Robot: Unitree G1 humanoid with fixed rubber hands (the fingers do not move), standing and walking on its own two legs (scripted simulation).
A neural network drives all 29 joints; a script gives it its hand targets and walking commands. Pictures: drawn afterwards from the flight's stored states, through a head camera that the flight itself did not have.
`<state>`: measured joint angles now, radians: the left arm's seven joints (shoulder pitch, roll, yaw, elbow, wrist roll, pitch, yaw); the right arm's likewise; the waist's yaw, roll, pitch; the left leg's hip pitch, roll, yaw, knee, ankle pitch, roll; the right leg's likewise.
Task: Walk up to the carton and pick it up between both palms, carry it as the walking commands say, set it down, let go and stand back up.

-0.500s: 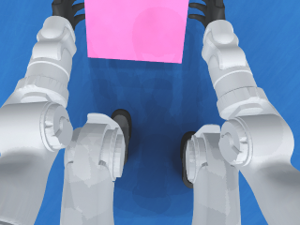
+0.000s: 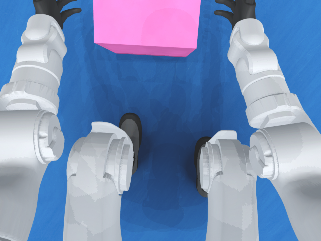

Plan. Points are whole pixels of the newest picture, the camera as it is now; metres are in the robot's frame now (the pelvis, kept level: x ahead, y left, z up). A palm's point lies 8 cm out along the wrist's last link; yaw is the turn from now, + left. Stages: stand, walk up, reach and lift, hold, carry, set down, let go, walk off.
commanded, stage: set down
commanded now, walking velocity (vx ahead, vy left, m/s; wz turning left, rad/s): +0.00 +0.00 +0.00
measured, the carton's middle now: (150, 10) +0.56 +0.10 -0.28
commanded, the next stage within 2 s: let go in 1.34 s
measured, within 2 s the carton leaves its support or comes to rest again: neither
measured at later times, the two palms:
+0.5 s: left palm out of the picture +0.50 +0.29 -0.03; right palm out of the picture +0.55 -0.08 -0.03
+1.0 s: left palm out of the picture +0.50 +0.30 +0.12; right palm out of the picture +0.54 -0.08 +0.12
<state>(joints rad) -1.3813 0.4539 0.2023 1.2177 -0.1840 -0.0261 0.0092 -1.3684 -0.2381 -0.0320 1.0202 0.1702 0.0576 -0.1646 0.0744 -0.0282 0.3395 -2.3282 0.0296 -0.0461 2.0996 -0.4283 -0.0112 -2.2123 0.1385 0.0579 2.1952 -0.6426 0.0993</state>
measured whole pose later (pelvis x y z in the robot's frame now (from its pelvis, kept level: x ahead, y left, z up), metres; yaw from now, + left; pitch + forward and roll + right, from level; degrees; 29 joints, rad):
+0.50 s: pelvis +0.01 +0.00 +0.09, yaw +0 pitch +44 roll -4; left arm -1.19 0.39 0.27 0.95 -0.06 0.11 -0.02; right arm -1.20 -0.18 -0.19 0.86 0.07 0.15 -0.17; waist 0.06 -0.04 0.05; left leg -2.17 0.00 -0.07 1.80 -0.41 -0.01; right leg -2.04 0.08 0.03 1.87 -0.61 0.07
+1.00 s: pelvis +0.04 +0.01 +0.22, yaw +2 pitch +45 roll -4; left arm -1.02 0.33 0.35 0.81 0.03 0.14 -0.09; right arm -0.98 -0.09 -0.27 0.68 -0.02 0.17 -0.13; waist 0.05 -0.03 -0.07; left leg -1.78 0.00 -0.06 1.32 -0.33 -0.01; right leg -1.67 0.06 0.04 1.36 -0.49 0.06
